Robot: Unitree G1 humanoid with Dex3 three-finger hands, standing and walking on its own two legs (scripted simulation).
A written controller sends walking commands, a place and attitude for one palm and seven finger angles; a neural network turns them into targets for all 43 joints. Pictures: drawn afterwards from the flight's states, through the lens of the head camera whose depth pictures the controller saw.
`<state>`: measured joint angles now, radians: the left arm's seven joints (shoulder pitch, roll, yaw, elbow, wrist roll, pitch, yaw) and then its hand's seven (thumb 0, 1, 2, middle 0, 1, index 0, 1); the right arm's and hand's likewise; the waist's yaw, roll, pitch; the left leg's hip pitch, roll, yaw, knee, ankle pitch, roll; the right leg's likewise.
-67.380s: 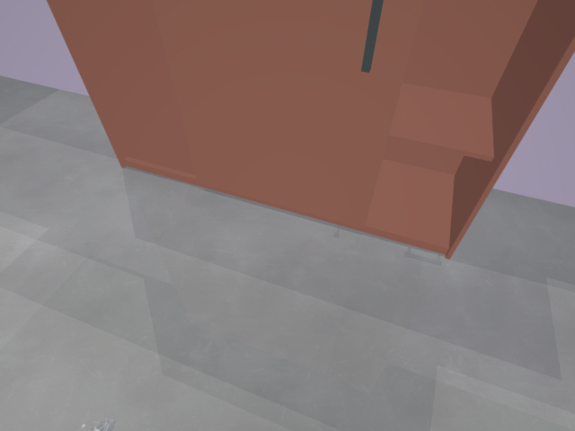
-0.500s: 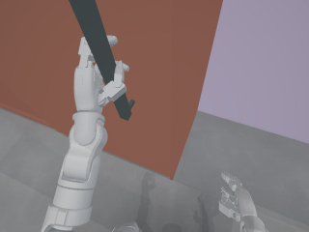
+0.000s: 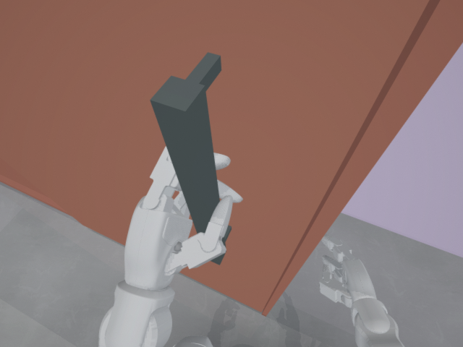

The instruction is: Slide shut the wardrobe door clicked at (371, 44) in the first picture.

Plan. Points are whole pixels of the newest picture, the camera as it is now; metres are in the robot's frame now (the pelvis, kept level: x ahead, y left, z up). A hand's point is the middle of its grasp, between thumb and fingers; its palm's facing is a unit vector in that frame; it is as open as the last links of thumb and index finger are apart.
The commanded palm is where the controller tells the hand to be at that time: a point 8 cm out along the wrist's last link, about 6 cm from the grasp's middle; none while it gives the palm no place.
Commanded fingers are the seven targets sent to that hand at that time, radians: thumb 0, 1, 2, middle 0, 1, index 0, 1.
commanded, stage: step sideways, sliding the door along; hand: left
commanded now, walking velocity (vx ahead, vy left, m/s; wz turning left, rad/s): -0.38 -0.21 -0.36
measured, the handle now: (213, 195) +0.26 +0.08 +0.18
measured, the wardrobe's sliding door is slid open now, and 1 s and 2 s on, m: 0.00 0.00 0.00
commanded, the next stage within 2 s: none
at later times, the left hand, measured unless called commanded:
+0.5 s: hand (222, 232) +0.22 +0.06 +0.18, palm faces +0.02 -1.00 -0.04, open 6.8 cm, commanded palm +0.19 +0.04 +0.18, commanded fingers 0.00 0.90 0.90 -0.45 -1.40 -0.45 -1.40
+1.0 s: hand (222, 231) +0.22 +0.06 +0.19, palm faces +0.05 -1.00 -0.05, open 6.3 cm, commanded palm +0.19 +0.04 +0.18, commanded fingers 0.00 0.90 0.90 -0.45 -1.40 -0.45 -1.40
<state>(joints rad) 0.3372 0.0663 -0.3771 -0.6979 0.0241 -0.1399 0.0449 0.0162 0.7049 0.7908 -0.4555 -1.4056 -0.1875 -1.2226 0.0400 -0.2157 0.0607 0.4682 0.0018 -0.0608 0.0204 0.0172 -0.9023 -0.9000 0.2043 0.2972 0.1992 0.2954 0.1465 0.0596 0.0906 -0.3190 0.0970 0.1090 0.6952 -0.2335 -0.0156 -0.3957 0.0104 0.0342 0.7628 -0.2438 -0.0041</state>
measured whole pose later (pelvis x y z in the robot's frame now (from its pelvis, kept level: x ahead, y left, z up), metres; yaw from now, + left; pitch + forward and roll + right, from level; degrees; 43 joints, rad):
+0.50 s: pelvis -0.02 -0.03 -0.03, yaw -5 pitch +1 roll -2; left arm 0.21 0.04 -0.15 -0.69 0.06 -0.08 0.07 -0.02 0.69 0.83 -0.59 -1.41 -0.20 -1.21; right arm 0.04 -0.20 0.07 0.51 0.00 -0.12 0.02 0.02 -0.90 -0.90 0.21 0.30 0.20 0.30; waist 0.12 0.05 0.11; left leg -0.33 0.11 0.07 0.94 -0.62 -0.02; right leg -0.53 0.07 -0.08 0.72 -0.21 -0.07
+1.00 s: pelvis -0.13 -0.05 +0.02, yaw -16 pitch -1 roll -6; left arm -0.14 0.17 0.11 -0.28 0.01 -0.06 0.15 -0.01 0.67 0.83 -0.51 -1.42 -0.26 -1.36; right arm 0.13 -0.17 0.01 0.54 -0.01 -0.14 0.04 0.02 -0.90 -0.90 0.21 0.30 0.20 0.30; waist 0.13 0.03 0.17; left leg -0.21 0.25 0.13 0.44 -0.19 -0.06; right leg -0.32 0.03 -0.03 0.73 -0.36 0.03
